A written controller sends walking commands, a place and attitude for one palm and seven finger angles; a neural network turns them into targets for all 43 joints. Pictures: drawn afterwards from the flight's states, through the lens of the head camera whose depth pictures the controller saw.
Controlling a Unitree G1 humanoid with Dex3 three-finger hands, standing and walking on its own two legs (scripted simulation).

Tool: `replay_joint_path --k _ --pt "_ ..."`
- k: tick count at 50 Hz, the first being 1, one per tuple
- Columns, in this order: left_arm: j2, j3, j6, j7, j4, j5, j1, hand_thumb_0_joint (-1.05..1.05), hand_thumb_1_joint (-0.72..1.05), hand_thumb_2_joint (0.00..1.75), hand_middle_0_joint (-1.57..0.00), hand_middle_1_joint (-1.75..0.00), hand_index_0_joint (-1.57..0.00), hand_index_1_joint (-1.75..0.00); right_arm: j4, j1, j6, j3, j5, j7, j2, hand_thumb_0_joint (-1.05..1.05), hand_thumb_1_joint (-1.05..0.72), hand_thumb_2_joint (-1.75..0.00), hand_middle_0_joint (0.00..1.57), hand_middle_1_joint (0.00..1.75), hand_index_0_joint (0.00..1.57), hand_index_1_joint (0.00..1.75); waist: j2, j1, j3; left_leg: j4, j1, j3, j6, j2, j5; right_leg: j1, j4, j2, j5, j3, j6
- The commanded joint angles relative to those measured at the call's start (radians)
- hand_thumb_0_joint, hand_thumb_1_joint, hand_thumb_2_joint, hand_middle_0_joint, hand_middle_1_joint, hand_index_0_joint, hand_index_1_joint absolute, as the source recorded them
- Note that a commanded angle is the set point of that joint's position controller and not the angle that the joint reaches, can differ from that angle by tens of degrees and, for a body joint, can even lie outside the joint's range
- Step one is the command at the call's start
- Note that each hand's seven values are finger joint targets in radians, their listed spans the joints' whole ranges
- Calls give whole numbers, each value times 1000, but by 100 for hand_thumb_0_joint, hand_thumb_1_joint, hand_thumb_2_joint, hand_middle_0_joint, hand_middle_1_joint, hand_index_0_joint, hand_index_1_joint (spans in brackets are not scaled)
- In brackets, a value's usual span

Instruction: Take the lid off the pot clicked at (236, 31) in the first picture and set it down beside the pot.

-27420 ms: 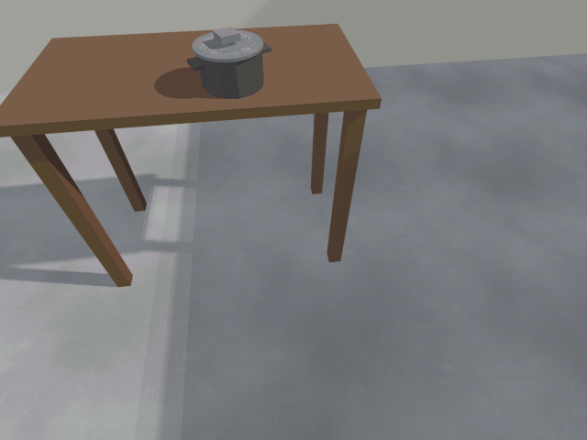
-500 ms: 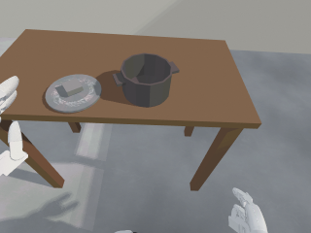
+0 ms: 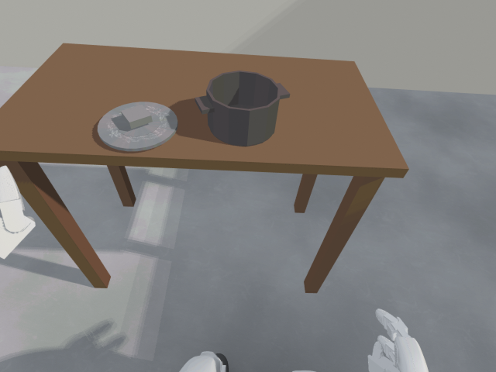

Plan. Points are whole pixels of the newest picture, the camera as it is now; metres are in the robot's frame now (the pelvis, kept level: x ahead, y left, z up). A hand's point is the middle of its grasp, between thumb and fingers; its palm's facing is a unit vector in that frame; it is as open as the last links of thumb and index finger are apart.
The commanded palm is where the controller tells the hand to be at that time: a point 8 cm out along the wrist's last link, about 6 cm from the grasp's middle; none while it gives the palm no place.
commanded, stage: step back with the hand held close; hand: left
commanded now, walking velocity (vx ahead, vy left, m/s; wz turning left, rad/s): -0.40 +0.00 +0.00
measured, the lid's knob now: (136, 116) +0.62 +0.28 +0.05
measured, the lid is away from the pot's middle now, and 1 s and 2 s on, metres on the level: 0.24 0.24 0.24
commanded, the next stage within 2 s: stop stepping back and stand still in 0.28 s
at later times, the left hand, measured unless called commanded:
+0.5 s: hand out of the picture +0.07 +0.25 +0.20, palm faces +0.25 -0.87 -0.43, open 7.4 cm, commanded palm -0.02 +0.30 +0.24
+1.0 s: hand out of the picture -0.05 +0.24 +0.20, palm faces +0.32 -0.85 -0.42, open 7.5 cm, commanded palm -0.11 +0.30 +0.24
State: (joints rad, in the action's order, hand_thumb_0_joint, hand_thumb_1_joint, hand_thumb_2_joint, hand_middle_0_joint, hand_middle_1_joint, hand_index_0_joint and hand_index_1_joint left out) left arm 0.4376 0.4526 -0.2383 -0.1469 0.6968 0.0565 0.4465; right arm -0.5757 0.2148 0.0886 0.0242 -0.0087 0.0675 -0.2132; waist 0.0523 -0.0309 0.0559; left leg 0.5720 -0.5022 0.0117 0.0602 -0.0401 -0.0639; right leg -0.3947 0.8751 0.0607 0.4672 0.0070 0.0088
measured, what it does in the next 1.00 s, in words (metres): walks backwards: right foot, then left foot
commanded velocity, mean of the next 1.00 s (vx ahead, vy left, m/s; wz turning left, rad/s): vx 0.05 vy -0.02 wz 0.00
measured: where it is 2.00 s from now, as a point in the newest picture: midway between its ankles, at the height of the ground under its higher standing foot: outside the picture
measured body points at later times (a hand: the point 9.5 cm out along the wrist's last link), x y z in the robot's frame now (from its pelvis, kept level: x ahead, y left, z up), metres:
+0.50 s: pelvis -0.16 +0.02 +0.01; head -0.12 +0.06 +0.45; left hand +0.05 +0.29 +0.22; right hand +0.02 -0.20 -0.05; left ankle -0.04 +0.12 -0.72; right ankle -0.15 -0.10 -0.67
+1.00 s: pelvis -0.25 +0.02 +0.01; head -0.26 +0.03 +0.46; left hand -0.07 +0.28 +0.22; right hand -0.11 -0.22 -0.07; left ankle -0.25 +0.17 -0.72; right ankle -0.24 -0.06 -0.70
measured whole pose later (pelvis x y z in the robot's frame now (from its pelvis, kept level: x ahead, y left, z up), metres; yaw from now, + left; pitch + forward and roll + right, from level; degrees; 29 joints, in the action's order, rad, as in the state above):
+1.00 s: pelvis -0.25 +0.02 +0.01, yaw -1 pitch +0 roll +1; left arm 0.40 0.38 -0.14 -0.14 0.66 0.06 0.62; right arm -0.58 0.26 0.12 -0.02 0.01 0.04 -0.17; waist -0.05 -0.06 -0.04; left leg 0.57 -0.26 -0.04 -0.02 -0.05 -0.31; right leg -0.37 0.77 0.01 0.43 -0.06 -0.01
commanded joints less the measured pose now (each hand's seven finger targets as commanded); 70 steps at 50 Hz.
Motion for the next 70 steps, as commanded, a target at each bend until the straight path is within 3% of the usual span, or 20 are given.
replay_joint_path --k 1,4,7,13,16,18,19,20,21,26,28,30,40,45,49,53,58,59,65,70 --pt "187 158 -71 -19 222 26 45 0 90 90 -20 -30 -20 -30 164 -110 65 63 7 -26 -114 0 -90 -90 20 30 20 30 174 40 -202 -396 2 194 17 -198 -495 164 55 33 96 -46 -25" --pt "211 173 -56 -14 233 43 120 0 90 90 -20 -30 -20 -30 172 -119 52 56 18 -38 -88 0 -90 -90 20 30 20 30 171 45 -216 -263 41 65 -63 -117 -484 226 -378 -28 60 -74 -65" --pt "262 153 -71 -17 300 31 3 0 90 90 -20 -30 -20 -30 120 -126 28 52 13 -32 -86 0 -90 -90 20 30 20 30 -232 29 -153 578 83 -16 -125 89 -462 -79 -721 -490 -327 371 -216" --pt "156 96 -34 -2 140 21 -33 0 90 90 -20 -30 -20 -30 107 -150 16 5 23 13 -73 0 -90 -90 20 30 20 30 -112 -9 -49 -59 156 4 -83 16 -261 81 -346 -254 -776 60 -90" --pt "185 101 -73 -4 188 18 -126 0 90 90 -20 -30 -20 -30 106 -110 48 38 -8 7 -111 0 -90 -90 20 30 20 30 254 0 -113 -204 302 289 51 -317 609 -100 32 -47 36 53 -2" --pt "159 114 -74 17 105 37 -24 0 90 90 -20 -30 -20 -30 93 -73 66 62 2 -29 -127 0 -90 -90 20 30 20 30 88 6 -196 -201 303 219 100 -327 505 -92 184 -13 102 90 -8" --pt "-168 -331 141 111 -677 -46 7 0 90 90 -20 -30 -20 -30 -135 29 120 94 -11 -75 -284 0 -90 -90 20 30 20 30 243 -107 -233 -17 339 307 54 -316 911 -275 342 -45 35 141 29" --pt "242 126 2 58 492 64 -167 0 90 90 -20 -30 -20 -30 183 -127 77 73 30 -80 -94 0 -90 -90 20 30 20 30 47 45 -379 -201 350 206 70 -304 419 -18 302 8 93 144 38" --pt "296 245 -40 25 360 56 -8 0 90 90 -20 -30 -20 -30 138 -87 72 67 9 -56 -128 0 -90 -90 20 30 20 30 91 3 -322 -212 280 221 97 -289 181 -43 271 -2 47 89 26" --pt "237 189 5 -21 557 38 294 0 90 90 -20 -30 -20 -30 210 -174 39 21 21 -69 -73 0 -90 -90 20 30 20 30 377 50 -267 -428 -76 94 -39 -141 -724 381 -188 10 -6 -119 -18" --pt "235 186 20 -35 488 7 289 0 90 90 -20 -30 -20 -30 195 -148 23 30 17 -54 -69 0 -90 -90 20 30 20 30 197 45 -202 -220 -153 -11 -89 -32 -667 442 -416 -48 58 -51 -72" --pt "262 196 20 -38 395 25 128 0 90 90 -20 -30 -20 -30 140 -124 -6 49 19 -31 -91 0 -90 -90 20 30 20 30 -236 19 -72 496 -41 -7 -94 62 -395 -4 -804 -426 268 469 -244" --pt "81 -26 12 -6 -128 12 -141 0 90 90 -20 -30 -20 -30 120 -131 38 18 49 34 -115 0 -90 -90 20 30 20 30 -144 4 30 -132 234 -99 -7 11 -434 -17 -511 -235 209 42 -99" --pt "181 72 -20 -11 226 -2 -28 0 90 90 -20 -30 -20 -30 156 -141 71 24 24 -1 -112 0 -90 -90 20 30 20 30 172 0 -27 -405 202 461 172 -307 -600 -159 98 -77 21 8 -17" --pt "278 168 -10 -42 422 0 159 0 90 90 -20 -30 -20 -30 158 -147 84 -2 23 -21 -104 0 -90 -90 20 30 20 30 236 53 -106 -229 62 92 42 -186 -432 229 -264 -61 -74 -69 -10" --pt "236 168 -13 -58 290 4 40 0 90 90 -20 -30 -20 -30 113 -120 49 39 13 -6 -102 0 -90 -90 20 30 20 30 -190 27 -118 532 -177 -12 -54 45 -442 334 -673 -439 -63 612 -201" --pt "141 126 -27 -30 -33 4 54 0 90 90 -20 -30 -20 -30 75 -78 -2 26 24 -9 -84 0 -90 -90 20 30 20 30 -144 5 -94 336 -10 -22 -62 2 -289 211 -623 -344 -224 258 -181" --pt "-127 -278 143 80 -682 -134 -23 0 90 90 -20 -30 -20 -30 -133 -30 70 67 20 -104 -149 0 -90 -90 20 30 20 30 -126 -47 -99 305 -109 -14 -57 -104 -395 215 -503 -408 -391 -9 -174" --pt "-111 -334 233 126 -943 -79 -120 0 90 90 -20 -30 -20 -30 -47 8 -81 23 10 -95 -98 0 -90 -90 20 30 20 30 -347 12 -42 110 75 -83 -45 9 -246 148 -379 -313 -662 -39 -130" --pt "-124 -379 254 122 -1202 -77 -163 0 90 90 -20 -30 -20 -30 -118 18 -91 31 -21 -59 -180 0 -90 -90 20 30 20 30 -20 27 -76 -60 199 96 54 -161 209 152 -321 -121 -261 -50 -10"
